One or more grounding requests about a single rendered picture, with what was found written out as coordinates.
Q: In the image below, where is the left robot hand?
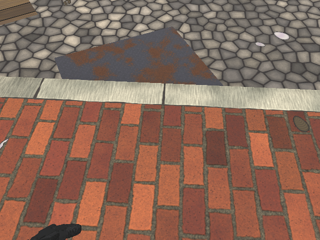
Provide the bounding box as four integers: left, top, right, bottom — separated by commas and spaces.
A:
28, 223, 82, 240

